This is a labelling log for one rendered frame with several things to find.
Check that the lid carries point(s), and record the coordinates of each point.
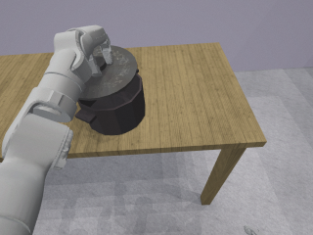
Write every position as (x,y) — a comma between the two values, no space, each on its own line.
(115,77)

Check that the robot left forearm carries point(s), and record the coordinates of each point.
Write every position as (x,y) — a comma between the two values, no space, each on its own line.
(57,93)

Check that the table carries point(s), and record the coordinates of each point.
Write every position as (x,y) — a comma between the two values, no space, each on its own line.
(193,102)

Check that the pot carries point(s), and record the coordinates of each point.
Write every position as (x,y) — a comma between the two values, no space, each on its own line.
(117,114)

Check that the right robot hand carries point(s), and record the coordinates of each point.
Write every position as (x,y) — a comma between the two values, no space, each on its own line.
(252,231)

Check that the knob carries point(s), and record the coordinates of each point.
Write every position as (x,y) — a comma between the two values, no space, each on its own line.
(101,62)

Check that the robot left upper arm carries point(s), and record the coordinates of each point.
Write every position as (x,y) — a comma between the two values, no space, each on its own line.
(39,145)

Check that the left robot hand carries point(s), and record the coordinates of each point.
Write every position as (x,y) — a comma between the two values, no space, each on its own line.
(100,38)

